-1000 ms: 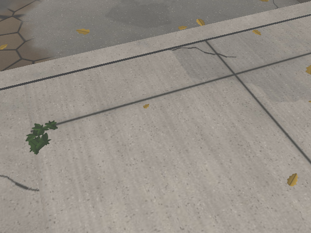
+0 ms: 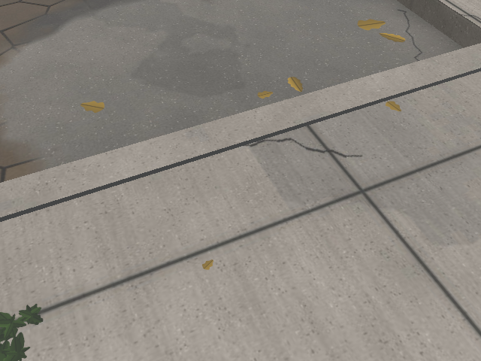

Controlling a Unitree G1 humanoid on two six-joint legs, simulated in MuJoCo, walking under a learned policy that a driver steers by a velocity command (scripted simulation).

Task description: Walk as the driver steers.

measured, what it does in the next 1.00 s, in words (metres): walks ahead, turning left: right foot, then left foot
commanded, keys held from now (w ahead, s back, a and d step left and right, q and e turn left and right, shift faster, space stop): w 0.40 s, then w+q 0.56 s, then s+q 0.04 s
